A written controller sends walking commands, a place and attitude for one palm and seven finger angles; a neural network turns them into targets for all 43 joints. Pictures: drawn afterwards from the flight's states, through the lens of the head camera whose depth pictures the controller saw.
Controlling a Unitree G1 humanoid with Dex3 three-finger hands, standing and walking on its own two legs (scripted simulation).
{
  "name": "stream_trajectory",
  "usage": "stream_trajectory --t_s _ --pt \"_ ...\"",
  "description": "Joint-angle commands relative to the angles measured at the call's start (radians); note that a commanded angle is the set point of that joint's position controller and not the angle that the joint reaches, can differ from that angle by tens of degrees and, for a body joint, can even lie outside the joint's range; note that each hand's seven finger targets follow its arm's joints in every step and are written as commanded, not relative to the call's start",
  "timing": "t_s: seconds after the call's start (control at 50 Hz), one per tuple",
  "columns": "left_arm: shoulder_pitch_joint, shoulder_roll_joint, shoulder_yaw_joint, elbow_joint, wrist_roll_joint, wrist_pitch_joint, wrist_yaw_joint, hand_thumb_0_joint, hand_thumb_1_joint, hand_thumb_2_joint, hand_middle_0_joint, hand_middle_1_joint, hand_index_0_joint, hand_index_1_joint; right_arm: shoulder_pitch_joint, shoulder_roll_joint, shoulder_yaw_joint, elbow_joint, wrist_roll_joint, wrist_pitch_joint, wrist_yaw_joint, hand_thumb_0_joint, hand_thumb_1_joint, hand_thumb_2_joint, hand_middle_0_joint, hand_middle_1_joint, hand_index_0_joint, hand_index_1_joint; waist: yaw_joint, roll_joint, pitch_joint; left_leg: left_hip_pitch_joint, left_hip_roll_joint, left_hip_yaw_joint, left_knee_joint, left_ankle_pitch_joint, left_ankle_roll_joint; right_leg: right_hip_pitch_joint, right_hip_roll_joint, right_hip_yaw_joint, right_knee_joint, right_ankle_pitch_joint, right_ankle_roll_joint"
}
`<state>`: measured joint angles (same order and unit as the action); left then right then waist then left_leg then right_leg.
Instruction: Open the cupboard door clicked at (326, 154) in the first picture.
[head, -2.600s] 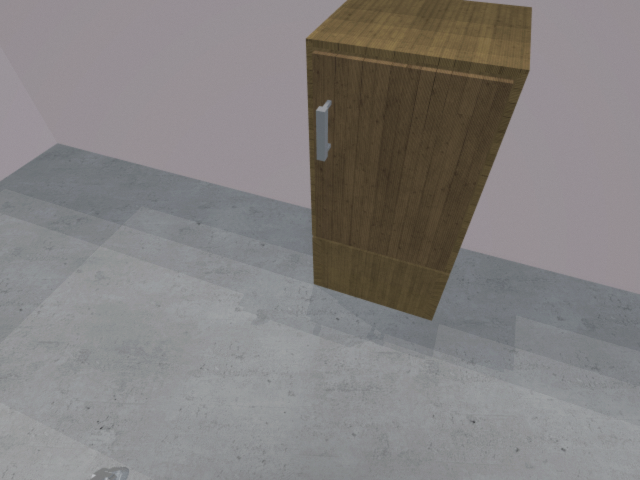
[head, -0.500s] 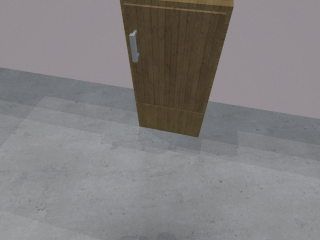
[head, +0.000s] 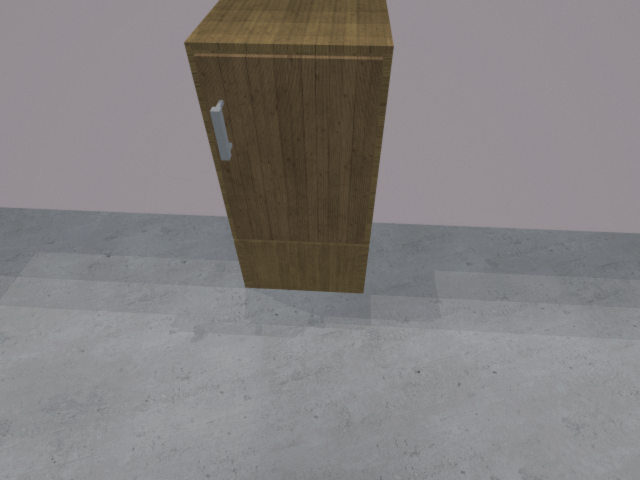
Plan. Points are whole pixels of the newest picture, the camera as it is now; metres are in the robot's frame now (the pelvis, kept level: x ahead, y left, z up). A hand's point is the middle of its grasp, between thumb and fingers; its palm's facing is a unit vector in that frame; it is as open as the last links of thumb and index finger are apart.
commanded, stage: take the last steps up to it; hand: left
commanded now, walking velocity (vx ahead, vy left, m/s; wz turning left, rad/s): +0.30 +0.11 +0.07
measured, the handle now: (223, 130) +0.89 +0.30 -0.03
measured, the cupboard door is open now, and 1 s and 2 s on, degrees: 0 0 0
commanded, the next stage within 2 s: come to a stop and stand still in 0.78 s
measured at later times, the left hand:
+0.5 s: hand out of the picture +0.12 +0.29 -0.18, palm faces +0.07 -0.98 -0.18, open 7.4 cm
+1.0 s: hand (169, 386) +0.30 +0.28 -0.16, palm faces +0.06 -0.98 -0.20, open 7.2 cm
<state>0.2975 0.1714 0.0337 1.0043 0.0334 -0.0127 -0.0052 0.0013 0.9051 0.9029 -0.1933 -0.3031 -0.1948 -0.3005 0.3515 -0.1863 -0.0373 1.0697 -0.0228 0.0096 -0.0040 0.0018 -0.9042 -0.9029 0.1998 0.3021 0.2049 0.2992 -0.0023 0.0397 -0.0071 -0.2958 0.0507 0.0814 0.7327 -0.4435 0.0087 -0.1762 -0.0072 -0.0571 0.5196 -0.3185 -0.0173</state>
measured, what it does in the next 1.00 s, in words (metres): walks ahead: left foot, then right foot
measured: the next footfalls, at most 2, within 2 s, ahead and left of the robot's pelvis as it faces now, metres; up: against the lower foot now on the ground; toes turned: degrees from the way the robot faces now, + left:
left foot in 0.32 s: +0.22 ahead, +0.20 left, +0.00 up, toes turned +10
right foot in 0.74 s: +0.32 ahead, -0.01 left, +0.00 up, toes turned -7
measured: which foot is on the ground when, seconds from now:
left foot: up 0.00-0.30, down 0.32-0.76, up 0.78-1.00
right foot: down 0.00-0.32, up 0.34-0.72, down 0.74-1.00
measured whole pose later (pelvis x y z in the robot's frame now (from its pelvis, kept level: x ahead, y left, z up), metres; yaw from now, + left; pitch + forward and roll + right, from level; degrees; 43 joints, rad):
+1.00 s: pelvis +0.29 +0.10 +0.01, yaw +0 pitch -1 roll -1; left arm 0.31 0.14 0.04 1.06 0.03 -0.04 0.02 -0.01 0.93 0.90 -0.20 -0.30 -0.20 -0.30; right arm 0.25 -0.17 -0.05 1.07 -0.01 -0.01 -0.01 0.01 -0.93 -0.90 0.20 0.30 0.20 0.30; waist 0.01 0.02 0.04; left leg -0.42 0.09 0.07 0.74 -0.29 -0.02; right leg -0.16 -0.02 -0.13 0.43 -0.25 -0.02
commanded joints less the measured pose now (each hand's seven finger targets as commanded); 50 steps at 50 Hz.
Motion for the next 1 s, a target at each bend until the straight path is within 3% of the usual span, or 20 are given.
stream_trajectory --t_s 0.0,0.04,0.08,0.22,0.26,0.28,0.3,0.32,0.36,0.4,0.44,0.6,0.68,0.7,0.72,0.74,0.76,0.82,0.92,0.98 --pt "0.154 0.166 0.044 0.021 -0.006 -0.037 0.032 0.000 0.900 0.900 -0.200 -0.300 -0.200 -0.300 -0.137 -0.103 -0.029 -0.120 -0.008 -0.032 0.019 0.000 -0.900 -0.900 0.200 0.300 0.200 0.300 0.055 -0.207 0.187 -0.459 0.063 -0.074 0.284 0.058 -0.009 0.107 -0.371 0.433 -0.397 -0.226 -0.185" --pt "0.129 0.137 0.035 0.020 -0.006 -0.051 0.031 0.000 0.900 0.900 -0.200 -0.300 -0.200 -0.300 -0.097 -0.068 -0.026 -0.099 -0.008 -0.029 0.028 0.000 -0.900 -0.900 0.200 0.300 0.200 0.300 0.023 -0.159 0.167 -0.399 0.067 -0.044 0.272 0.156 -0.027 0.078 -0.315 0.266 -0.372 -0.026 -0.147" --pt "0.142 0.132 0.034 0.038 -0.004 -0.060 0.031 0.000 0.900 0.900 -0.200 -0.300 -0.200 -0.300 -0.096 -0.051 -0.029 -0.101 -0.001 -0.024 0.035 0.000 -0.900 -0.900 0.200 0.300 0.200 0.300 0.019 -0.172 0.170 -0.362 0.067 -0.019 0.235 0.197 -0.034 0.050 -0.302 0.194 -0.377 0.043 -0.130" --pt "0.132 0.165 0.049 0.073 0.006 -0.057 0.030 0.000 0.900 0.900 -0.200 -0.300 -0.200 -0.300 -0.120 -0.029 -0.029 -0.135 0.009 -0.039 0.052 0.000 -0.900 -0.900 0.200 0.300 0.200 0.300 0.005 -0.198 0.168 -0.123 0.046 0.028 -0.023 0.207 -0.008 -0.060 -0.292 0.092 -0.312 0.037 -0.092" --pt "0.121 0.160 0.054 0.077 0.003 -0.047 0.026 0.000 0.900 0.900 -0.200 -0.300 -0.200 -0.300 0.029 -0.060 -0.036 -0.084 0.002 -0.053 0.039 0.000 -0.900 -0.900 0.200 0.300 0.200 0.300 -0.058 -0.124 0.099 0.115 -0.004 0.069 -0.146 0.222 -0.002 -0.106 -0.230 0.019 -0.114 0.085 -0.061" --pt "0.142 0.120 0.049 0.079 0.000 -0.042 0.021 0.000 0.900 0.900 -0.200 -0.300 -0.200 -0.300 0.180 -0.127 -0.051 -0.040 -0.005 -0.060 0.024 0.000 -0.900 -0.900 0.200 0.300 0.200 0.300 -0.109 0.029 0.003 0.295 0.018 0.026 -0.203 0.172 0.005 -0.139 -0.164 -0.035 0.143 0.129 -0.038" --pt "0.190 0.055 0.042 0.058 -0.016 -0.032 0.014 0.000 0.900 0.900 -0.200 -0.300 -0.200 -0.300 0.284 -0.246 -0.076 -0.015 -0.019 -0.068 0.006 0.000 -0.900 -0.900 0.200 0.300 0.200 0.300 -0.118 0.315 -0.074 0.416 0.280 -0.359 -0.354 0.051 0.081 -0.339 -0.023 -0.111 0.486 -0.188 0.007" --pt "0.119 0.038 0.033 0.007 -0.016 -0.035 0.010 0.000 0.900 0.900 -0.200 -0.300 -0.200 -0.300 0.314 -0.268 -0.074 -0.009 -0.009 -0.058 -0.008 0.000 -0.900 -0.900 0.200 0.300 0.200 0.300 -0.126 0.285 -0.069 0.385 0.367 -0.569 -0.515 -0.062 0.154 -0.442 0.009 -0.014 0.689 -0.286 -0.010" --pt "0.056 0.040 0.035 0.007 -0.012 -0.036 0.007 0.000 0.900 0.900 -0.200 -0.300 -0.200 -0.300 0.118 -0.185 -0.056 -0.039 0.000 -0.058 -0.014 0.000 -0.900 -0.900 0.200 0.300 0.200 0.300 -0.076 0.208 -0.001 0.192 0.351 -0.480 -0.552 -0.231 0.164 -0.501 -0.085 0.039 0.845 -0.135 -0.034" --pt "0.058 0.033 0.039 0.030 0.000 -0.025 -0.007 0.000 0.900 0.900 -0.200 -0.300 -0.200 -0.300 0.016 -0.090 -0.027 -0.052 -0.005 -0.073 -0.018 0.000 -0.900 -0.900 0.200 0.300 0.200 0.300 -0.016 0.092 0.088 -0.030 0.283 -0.330 -0.568 -0.124 0.129 -0.404 -0.124 0.036 0.764 -0.050 -0.022" --pt "0.128 0.002 0.031 0.045 0.000 -0.007 -0.008 0.000 0.900 0.900 -0.200 -0.300 -0.200 -0.300 -0.035 -0.080 -0.026 -0.056 -0.003 -0.083 -0.018 0.000 -0.900 -0.900 0.200 0.300 0.200 0.300 0.029 0.081 0.067 -0.068 0.241 -0.199 -0.579 -0.017 0.129 -0.331 -0.124 0.009 0.657 -0.013 -0.008" --pt "-0.026 0.003 0.032 -0.039 0.001 -0.003 -0.006 0.000 0.900 0.900 -0.200 -0.300 -0.200 -0.300 0.021 -0.085 -0.037 -0.017 -0.006 -0.074 -0.012 0.000 -0.900 -0.900 0.200 0.300 0.200 0.300 0.003 -0.004 0.121 0.008 0.254 -0.157 -0.593 0.028 0.184 -0.255 -0.100 -0.014 0.241 0.025 0.007" --pt "0.042 0.019 0.037 -0.021 0.005 -0.019 0.000 0.000 0.900 0.900 -0.200 -0.300 -0.200 -0.300 0.009 -0.068 -0.033 -0.006 -0.003 -0.064 -0.010 0.000 -0.900 -0.900 0.200 0.300 0.200 0.300 0.046 -0.059 0.103 -0.026 0.197 -0.089 -0.414 0.058 0.128 -0.032 -0.048 -0.052 0.012 0.094 0.008" --pt "0.100 0.047 0.042 0.001 0.008 -0.028 0.006 0.000 0.900 0.900 -0.200 -0.300 -0.200 -0.300 0.006 -0.046 -0.025 -0.006 0.002 -0.066 -0.008 0.000 -0.900 -0.900 0.200 0.300 0.200 0.300 0.070 -0.109 0.091 -0.085 0.132 -0.034 -0.283 0.063 0.088 0.072 -0.081 0.013 -0.067 0.064 -0.012" --pt "0.168 0.120 0.053 0.022 0.011 -0.041 0.014 0.000 0.900 0.900 -0.200 -0.300 -0.200 -0.300 0.014 0.001 -0.017 -0.024 0.010 -0.068 -0.003 0.000 -0.900 -0.900 0.200 0.300 0.200 0.300 0.085 -0.274 0.068 -0.245 0.020 0.074 -0.044 0.009 0.034 0.194 -0.264 0.288 -0.177 -0.018 -0.093" --pt "0.253 0.195 0.068 0.029 -0.003 -0.042 0.019 0.000 0.900 0.900 -0.200 -0.300 -0.200 -0.300 -0.018 -0.008 -0.012 -0.063 0.004 -0.069 0.003 0.000 -0.900 -0.900 0.200 0.300 0.200 0.300 0.108 -0.323 0.023 -0.351 -0.033 0.079 0.183 -0.151 0.013 0.259 -0.417 0.525 -0.301 -0.011 -0.198" --pt "0.232 0.197 0.071 0.032 -0.010 -0.051 0.024 0.000 0.900 0.900 -0.200 -0.300 -0.200 -0.300 -0.041 -0.039 -0.020 -0.065 -0.001 -0.063 0.003 0.000 -0.900 -0.900 0.200 0.300 0.200 0.300 0.101 -0.325 0.001 -0.373 -0.001 -0.016 0.318 -0.107 0.017 0.231 -0.424 0.543 -0.335 -0.021 -0.217" --pt "0.097 0.085 0.051 0.003 -0.005 -0.059 0.036 0.000 0.900 0.900 -0.200 -0.300 -0.200 -0.300 -0.077 -0.009 -0.022 -0.055 -0.005 -0.051 0.007 0.000 -0.900 -0.900 0.200 0.300 0.200 0.300 0.035 -0.075 0.069 -0.336 0.069 -0.062 0.360 0.075 -0.002 0.073 -0.344 0.292 -0.314 0.166 -0.185" --pt "0.015 0.077 0.026 0.006 -0.004 -0.046 0.036 0.000 0.900 0.900 -0.200 -0.300 -0.200 -0.300 -0.021 0.046 0.005 -0.030 0.010 -0.026 0.001 0.000 -0.900 -0.900 0.200 0.300 0.200 0.300 -0.013 -0.151 0.037 -0.080 0.027 0.004 0.014 0.152 -0.038 -0.045 -0.225 0.042 -0.235 0.568 -0.134" --pt "-0.007 0.098 0.023 0.025 -0.013 -0.021 0.042 0.000 0.900 0.900 -0.200 -0.300 -0.200 -0.300 -0.011 0.020 0.010 -0.008 0.016 -0.022 -0.012 0.000 -0.900 -0.900 0.200 0.300 0.200 0.300 -0.020 -0.167 0.013 0.084 0.007 0.011 -0.224 0.347 -0.045 -0.050 -0.171 0.003 -0.125 0.538 -0.077"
